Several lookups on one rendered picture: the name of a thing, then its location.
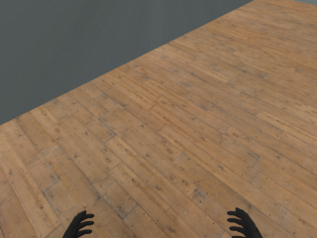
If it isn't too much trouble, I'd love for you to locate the robot left hand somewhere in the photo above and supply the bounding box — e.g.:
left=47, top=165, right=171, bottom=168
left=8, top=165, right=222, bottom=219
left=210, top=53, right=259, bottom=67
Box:
left=62, top=210, right=94, bottom=238

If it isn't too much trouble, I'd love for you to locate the robot right hand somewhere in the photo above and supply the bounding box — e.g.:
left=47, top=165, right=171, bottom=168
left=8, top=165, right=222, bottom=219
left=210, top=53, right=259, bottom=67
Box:
left=227, top=207, right=263, bottom=238

